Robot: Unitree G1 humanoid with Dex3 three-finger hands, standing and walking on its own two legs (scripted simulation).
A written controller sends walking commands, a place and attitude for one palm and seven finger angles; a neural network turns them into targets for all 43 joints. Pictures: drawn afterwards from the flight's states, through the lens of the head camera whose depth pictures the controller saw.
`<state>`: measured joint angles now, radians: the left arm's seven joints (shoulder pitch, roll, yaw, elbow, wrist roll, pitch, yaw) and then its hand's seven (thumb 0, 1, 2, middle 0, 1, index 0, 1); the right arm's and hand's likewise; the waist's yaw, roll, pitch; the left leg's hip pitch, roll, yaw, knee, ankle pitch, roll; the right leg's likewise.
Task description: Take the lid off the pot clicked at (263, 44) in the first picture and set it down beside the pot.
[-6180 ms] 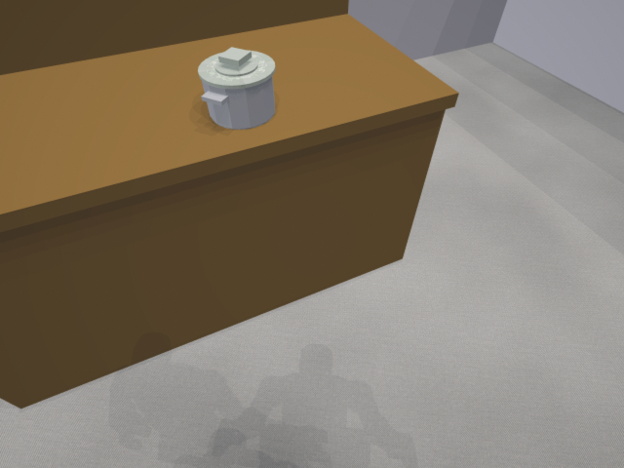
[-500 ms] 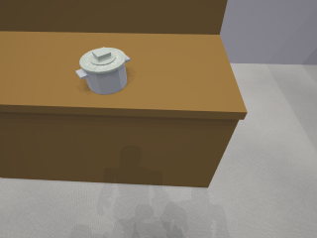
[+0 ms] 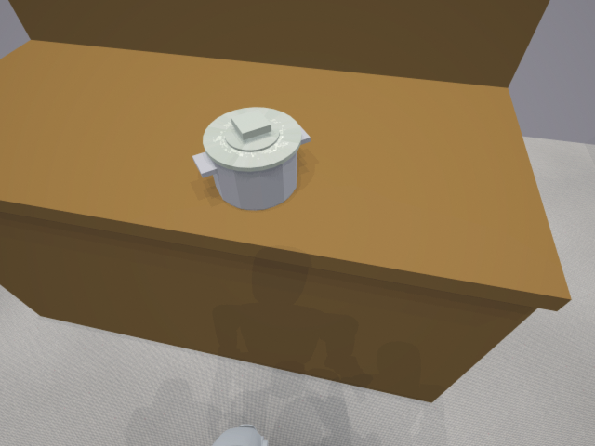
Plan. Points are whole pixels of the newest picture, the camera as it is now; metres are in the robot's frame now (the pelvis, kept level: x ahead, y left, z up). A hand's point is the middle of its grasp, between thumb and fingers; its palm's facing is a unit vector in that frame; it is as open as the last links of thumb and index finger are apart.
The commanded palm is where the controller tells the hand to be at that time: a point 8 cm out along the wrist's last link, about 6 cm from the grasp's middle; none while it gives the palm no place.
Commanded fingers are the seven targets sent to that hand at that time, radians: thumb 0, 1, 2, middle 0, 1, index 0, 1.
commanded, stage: come to a stop and stand still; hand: left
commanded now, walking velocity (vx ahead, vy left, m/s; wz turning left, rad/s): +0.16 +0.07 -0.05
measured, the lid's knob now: (251, 124) +0.58 +0.15 +0.11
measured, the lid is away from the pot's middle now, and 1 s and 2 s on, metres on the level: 0.00 0.00 0.00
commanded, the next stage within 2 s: look again from close up in 1.56 s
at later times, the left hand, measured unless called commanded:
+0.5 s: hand out of the picture +0.12 +0.24 -0.17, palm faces -0.04 -0.97 -0.23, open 7.4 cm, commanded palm none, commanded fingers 0.00 0.90 0.90 -0.20 -0.30 -0.20 -0.30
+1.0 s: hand out of the picture +0.04 +0.15 -0.18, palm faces -0.04 -0.98 -0.18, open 7.3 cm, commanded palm none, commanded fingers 0.00 0.90 0.90 -0.20 -0.30 -0.20 -0.30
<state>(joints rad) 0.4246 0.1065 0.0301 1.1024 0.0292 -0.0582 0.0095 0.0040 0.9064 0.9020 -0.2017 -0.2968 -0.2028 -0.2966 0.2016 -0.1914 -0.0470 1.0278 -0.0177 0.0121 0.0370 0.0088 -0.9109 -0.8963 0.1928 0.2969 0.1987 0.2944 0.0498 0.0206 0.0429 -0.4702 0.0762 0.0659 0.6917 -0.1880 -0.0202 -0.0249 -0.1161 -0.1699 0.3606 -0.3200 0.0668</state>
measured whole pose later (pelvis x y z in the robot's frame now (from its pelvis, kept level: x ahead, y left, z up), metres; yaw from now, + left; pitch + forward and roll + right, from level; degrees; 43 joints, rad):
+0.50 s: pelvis +0.03 +0.04 +0.00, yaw -4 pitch -1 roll -1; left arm 0.18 0.24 0.07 0.97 0.02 0.07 0.02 0.00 0.91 0.90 -0.19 -0.30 -0.20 -0.30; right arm 0.17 -0.16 -0.04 1.02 -0.02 0.03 -0.03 0.00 -0.91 -0.90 0.20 0.30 0.21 0.30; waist -0.01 -0.03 0.07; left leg -0.26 0.05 0.16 0.43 -0.16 0.05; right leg -0.39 -0.04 0.01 0.92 -0.41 0.07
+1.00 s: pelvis +0.03 -0.02 +0.00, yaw -3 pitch -2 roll +0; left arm 0.29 0.13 0.00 1.13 0.00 0.01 0.03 0.01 0.92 0.90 -0.20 -0.30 -0.20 -0.30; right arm 0.35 -0.13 -0.02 1.18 -0.01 0.03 -0.02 0.01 -0.91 -0.90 0.20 0.30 0.20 0.29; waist -0.03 0.02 0.03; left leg -0.25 0.08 0.04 0.44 -0.15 -0.05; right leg -0.13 0.01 -0.05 0.46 -0.30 -0.03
